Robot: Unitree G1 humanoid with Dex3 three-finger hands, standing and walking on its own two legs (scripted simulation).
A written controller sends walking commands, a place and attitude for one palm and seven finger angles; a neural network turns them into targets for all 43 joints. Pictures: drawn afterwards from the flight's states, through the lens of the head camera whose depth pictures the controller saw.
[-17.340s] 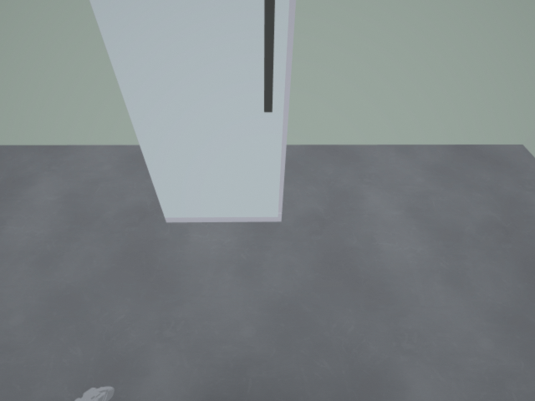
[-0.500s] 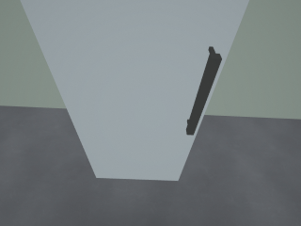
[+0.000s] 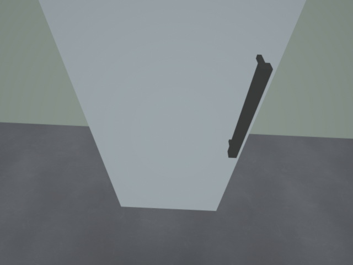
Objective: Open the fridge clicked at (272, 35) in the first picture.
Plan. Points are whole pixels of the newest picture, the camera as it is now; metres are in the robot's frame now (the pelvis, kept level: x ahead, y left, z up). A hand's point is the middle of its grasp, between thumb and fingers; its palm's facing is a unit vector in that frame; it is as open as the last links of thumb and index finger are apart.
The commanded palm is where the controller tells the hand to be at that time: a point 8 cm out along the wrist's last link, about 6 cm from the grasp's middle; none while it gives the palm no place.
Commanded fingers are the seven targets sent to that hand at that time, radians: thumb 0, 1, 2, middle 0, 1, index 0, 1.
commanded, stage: come to a stop and stand still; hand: right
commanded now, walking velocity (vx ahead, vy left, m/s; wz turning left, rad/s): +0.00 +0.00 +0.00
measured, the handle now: (243, 113) +0.49 -0.15 +0.08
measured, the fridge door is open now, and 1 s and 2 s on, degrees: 0 0 0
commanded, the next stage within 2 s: look again from close up in 0.08 s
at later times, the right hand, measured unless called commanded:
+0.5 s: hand out of the picture +0.00 -0.16 -0.17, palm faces +0.03 +0.98 -0.19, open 7.4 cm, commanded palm none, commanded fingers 0.00 -0.90 -0.90 0.20 0.30 0.20 0.30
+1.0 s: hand out of the picture +0.01 -0.17 -0.17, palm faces +0.03 +0.98 -0.19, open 7.4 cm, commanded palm none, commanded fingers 0.00 -0.90 -0.90 0.20 0.30 0.20 0.30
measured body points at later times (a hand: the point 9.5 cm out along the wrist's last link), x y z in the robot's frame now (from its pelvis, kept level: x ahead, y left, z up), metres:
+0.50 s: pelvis +0.00 +0.00 +0.00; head +0.01 +0.00 +0.45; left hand +0.00 +0.22 -0.16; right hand +0.00 -0.22 -0.16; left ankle +0.01 +0.10 -0.74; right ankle -0.01 -0.11 -0.74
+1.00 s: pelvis +0.01 +0.00 +0.00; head +0.02 +0.00 +0.45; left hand +0.00 +0.21 -0.16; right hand +0.01 -0.22 -0.16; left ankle +0.01 +0.10 -0.74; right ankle -0.01 -0.11 -0.74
